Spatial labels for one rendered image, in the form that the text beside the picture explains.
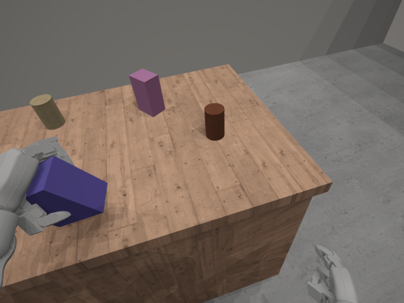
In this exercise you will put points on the table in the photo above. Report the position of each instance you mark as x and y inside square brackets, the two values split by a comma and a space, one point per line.
[186, 219]

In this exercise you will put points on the right robot hand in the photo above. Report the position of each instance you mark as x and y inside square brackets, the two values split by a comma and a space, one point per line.
[339, 284]

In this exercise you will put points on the sponge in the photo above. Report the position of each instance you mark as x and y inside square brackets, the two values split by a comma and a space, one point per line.
[60, 186]

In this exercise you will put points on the left robot hand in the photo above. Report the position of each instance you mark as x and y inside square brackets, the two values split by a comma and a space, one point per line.
[17, 169]

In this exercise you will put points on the robot left forearm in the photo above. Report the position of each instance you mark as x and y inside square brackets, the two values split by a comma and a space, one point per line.
[8, 224]

